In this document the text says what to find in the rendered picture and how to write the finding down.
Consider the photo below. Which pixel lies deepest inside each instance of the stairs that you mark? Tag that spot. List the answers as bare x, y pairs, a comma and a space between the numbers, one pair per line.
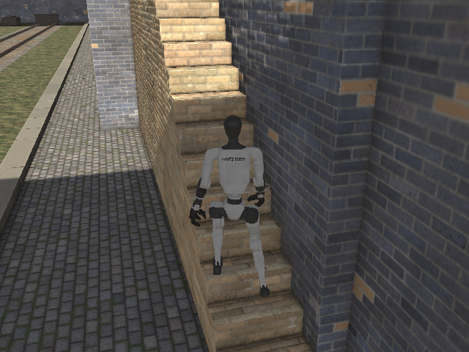
186, 88

